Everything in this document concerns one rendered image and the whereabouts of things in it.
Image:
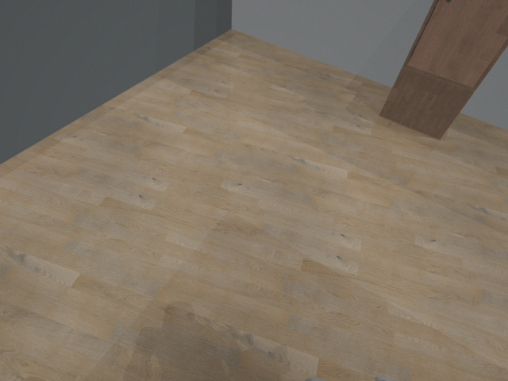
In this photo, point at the cupboard door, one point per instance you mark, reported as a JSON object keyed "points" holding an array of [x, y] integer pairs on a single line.
{"points": [[461, 39]]}

